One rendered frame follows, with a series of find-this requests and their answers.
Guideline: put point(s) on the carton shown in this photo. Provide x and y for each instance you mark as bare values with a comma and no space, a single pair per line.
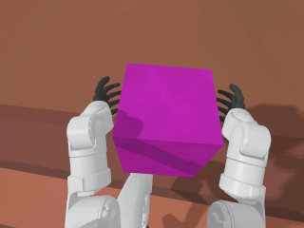
167,121

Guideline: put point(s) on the robot left thigh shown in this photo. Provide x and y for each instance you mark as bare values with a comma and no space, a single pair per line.
131,199

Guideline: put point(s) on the right robot upper arm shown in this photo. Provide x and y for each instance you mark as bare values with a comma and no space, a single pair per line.
228,214

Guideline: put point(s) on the right robot forearm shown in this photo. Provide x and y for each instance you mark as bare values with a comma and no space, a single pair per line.
247,156

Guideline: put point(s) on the right robot hand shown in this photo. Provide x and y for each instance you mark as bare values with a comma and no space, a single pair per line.
237,100

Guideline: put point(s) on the left robot hand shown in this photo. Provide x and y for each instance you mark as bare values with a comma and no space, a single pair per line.
101,90

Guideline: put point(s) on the left robot forearm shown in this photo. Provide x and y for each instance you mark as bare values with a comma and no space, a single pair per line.
86,139

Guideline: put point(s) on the left robot upper arm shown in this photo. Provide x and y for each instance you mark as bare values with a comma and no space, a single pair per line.
94,212

